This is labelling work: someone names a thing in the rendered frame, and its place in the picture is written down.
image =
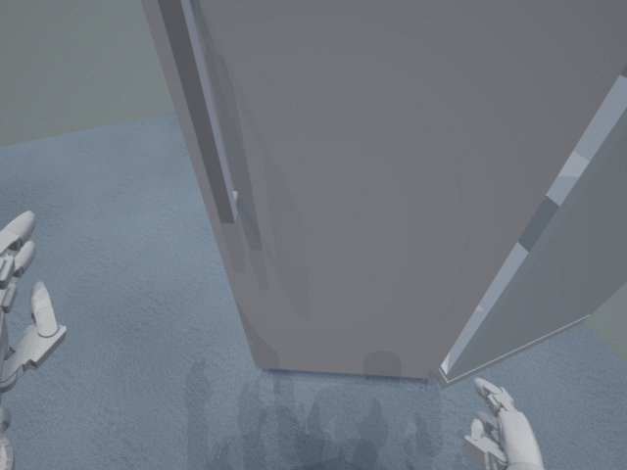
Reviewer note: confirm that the robot right hand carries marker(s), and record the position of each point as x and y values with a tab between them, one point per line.
513	440

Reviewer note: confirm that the robot left hand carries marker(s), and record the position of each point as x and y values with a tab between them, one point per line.
36	342

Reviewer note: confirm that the fridge door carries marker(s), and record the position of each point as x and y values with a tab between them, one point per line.
388	155

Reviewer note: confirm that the handle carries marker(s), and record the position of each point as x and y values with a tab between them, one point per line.
184	43

